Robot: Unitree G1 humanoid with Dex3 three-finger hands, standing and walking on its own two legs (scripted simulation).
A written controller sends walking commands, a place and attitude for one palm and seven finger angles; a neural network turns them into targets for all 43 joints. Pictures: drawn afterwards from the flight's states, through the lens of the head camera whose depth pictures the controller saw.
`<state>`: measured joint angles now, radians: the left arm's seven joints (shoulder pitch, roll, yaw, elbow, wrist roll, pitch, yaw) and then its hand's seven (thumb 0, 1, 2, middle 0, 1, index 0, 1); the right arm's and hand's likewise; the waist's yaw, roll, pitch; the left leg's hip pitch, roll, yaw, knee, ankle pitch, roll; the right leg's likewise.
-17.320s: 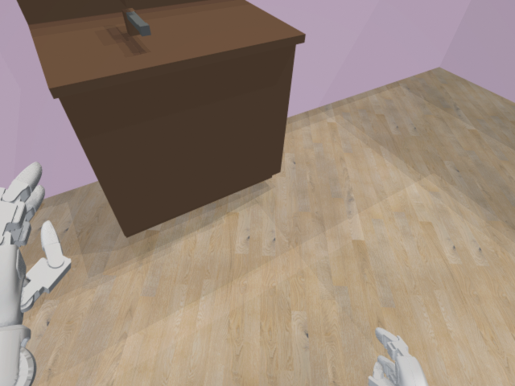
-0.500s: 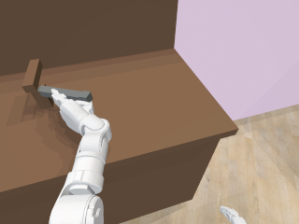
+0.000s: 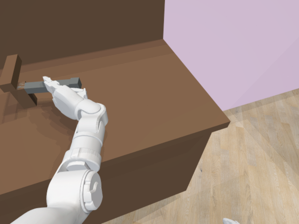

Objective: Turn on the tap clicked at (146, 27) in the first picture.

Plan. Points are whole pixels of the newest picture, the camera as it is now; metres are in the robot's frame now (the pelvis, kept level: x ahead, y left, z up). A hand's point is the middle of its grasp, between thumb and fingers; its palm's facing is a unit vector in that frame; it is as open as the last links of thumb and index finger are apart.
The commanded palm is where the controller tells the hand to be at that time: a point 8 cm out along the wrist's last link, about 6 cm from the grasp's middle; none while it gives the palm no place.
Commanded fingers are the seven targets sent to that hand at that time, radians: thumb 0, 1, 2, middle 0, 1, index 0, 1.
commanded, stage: lift the hand up off the lever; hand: left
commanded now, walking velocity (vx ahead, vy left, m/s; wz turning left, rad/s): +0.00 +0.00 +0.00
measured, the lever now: (75, 84) +0.47 +0.23 +0.13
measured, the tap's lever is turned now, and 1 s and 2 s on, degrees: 77 81 85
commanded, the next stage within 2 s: none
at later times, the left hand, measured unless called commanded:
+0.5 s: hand (82, 91) +0.43 +0.20 +0.14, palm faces +0.81 -0.58 -0.09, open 7.8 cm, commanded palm +0.38 +0.21 +0.14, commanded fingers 0.00 0.90 0.90 -0.15 -0.15 -0.15 -0.15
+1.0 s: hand (78, 89) +0.43 +0.20 +0.15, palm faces +0.81 -0.58 -0.07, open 7.8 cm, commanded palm +0.37 +0.22 +0.16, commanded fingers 0.00 0.90 0.90 -0.15 -0.15 -0.15 -0.15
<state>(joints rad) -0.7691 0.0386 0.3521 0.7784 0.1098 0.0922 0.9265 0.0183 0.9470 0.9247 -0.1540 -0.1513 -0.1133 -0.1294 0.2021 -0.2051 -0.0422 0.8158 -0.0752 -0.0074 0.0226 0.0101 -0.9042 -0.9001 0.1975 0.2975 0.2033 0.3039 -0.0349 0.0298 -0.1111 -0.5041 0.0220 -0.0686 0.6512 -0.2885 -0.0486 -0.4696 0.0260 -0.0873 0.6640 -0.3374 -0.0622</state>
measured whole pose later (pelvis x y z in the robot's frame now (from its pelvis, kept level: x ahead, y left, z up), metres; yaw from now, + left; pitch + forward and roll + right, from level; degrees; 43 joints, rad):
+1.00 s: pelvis +0.01 +0.00 +0.01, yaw -1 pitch +5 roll +0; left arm -0.66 0.00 0.35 0.55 0.06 0.23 0.87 0.02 0.90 0.90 -0.14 -0.15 -0.15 -0.15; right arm 0.19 -0.19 -0.04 0.79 -0.06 -0.01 0.02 0.01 -0.90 -0.90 0.20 0.30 0.20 0.30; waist 0.00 0.03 -0.11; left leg -0.38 0.02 -0.04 0.58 -0.27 -0.04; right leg -0.36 0.03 -0.06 0.60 -0.32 -0.05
